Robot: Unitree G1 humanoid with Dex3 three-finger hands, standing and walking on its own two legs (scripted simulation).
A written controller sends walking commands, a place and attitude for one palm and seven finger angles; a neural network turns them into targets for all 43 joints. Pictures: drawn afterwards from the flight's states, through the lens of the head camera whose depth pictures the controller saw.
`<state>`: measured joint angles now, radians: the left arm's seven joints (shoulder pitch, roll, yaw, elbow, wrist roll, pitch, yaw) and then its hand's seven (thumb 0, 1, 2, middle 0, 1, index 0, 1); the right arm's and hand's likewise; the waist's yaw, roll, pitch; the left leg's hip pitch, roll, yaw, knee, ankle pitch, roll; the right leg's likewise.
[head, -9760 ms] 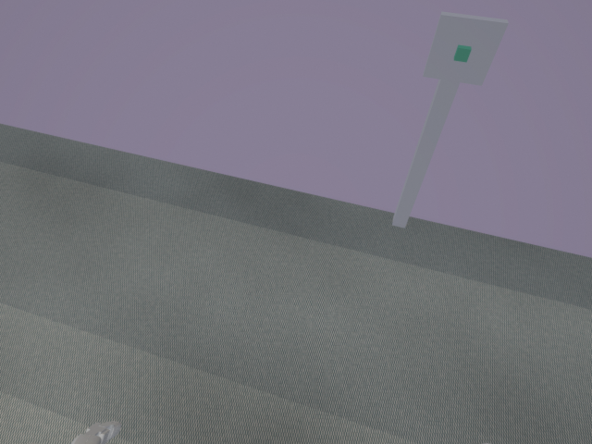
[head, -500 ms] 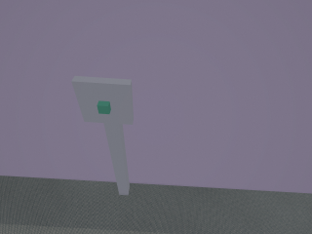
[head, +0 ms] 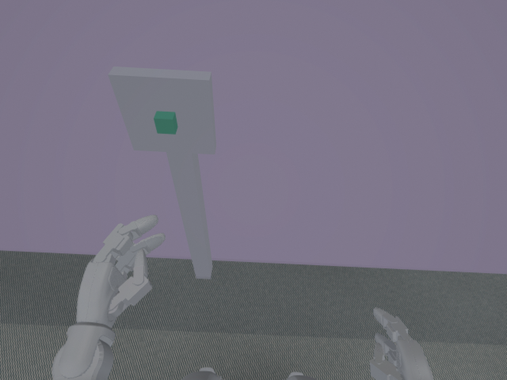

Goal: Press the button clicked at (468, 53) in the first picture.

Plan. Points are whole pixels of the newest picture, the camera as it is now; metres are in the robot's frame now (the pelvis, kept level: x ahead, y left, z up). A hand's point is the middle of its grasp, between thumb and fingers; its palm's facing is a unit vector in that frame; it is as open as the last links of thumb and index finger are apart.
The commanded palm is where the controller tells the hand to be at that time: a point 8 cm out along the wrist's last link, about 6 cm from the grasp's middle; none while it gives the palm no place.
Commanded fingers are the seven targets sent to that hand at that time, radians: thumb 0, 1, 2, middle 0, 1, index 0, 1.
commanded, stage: raise the hand and make a fist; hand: left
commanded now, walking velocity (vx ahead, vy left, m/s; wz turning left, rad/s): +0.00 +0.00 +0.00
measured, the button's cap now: (166, 121) +0.56 +0.19 +0.09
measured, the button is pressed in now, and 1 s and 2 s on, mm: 0 0 0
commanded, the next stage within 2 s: aim a knuckle at the button in 1.68 s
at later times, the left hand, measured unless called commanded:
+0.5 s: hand (143, 299) +0.24 +0.17 +0.02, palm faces -0.03 -1.00 -0.01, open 3.2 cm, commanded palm +0.20 +0.24 +0.03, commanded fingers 0.00 0.90 0.90 -1.30 -1.50 -1.30 -1.50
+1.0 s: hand (115, 276) +0.25 +0.21 +0.06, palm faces +0.02 -1.00 -0.05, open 3.1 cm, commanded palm +0.23 +0.26 +0.07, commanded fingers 0.00 0.90 0.90 -1.30 -1.50 -1.30 -1.50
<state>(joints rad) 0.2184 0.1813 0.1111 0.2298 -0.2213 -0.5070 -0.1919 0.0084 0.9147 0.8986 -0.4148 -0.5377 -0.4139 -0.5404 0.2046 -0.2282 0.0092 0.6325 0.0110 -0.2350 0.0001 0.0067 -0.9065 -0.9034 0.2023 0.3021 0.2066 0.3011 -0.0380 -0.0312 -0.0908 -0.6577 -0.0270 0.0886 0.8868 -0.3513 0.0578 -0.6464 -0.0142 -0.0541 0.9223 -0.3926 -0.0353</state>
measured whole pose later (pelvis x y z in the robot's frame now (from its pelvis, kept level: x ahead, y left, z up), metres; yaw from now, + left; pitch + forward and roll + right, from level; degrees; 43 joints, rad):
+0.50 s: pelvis +0.03 -0.02 -0.02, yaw +1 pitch +12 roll -2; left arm 0.42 0.26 0.17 -0.03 -0.30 -0.24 -0.30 0.02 0.90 0.90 -1.09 -1.28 -1.09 -1.28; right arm 0.25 -0.18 0.04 0.52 0.05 -0.17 -0.06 0.01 -0.91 -0.90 0.20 0.30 0.21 0.30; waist -0.01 0.03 -0.12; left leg -0.80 0.02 0.02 1.06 -0.47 0.03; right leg -0.74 0.04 -0.11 1.02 -0.49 -0.06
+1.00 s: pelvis +0.04 +0.00 -0.01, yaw +1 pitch +10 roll -3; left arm 0.40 0.27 0.20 -0.05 -0.30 -0.32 -0.29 0.02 0.91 0.90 -1.30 -1.50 -1.30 -1.50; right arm 0.23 -0.24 0.03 0.50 0.04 -0.17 -0.05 0.01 -0.91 -0.90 0.20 0.30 0.20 0.30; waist 0.00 0.04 -0.13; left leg -0.70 0.00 0.02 0.98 -0.46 0.06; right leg -0.64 0.02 -0.11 0.92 -0.47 -0.04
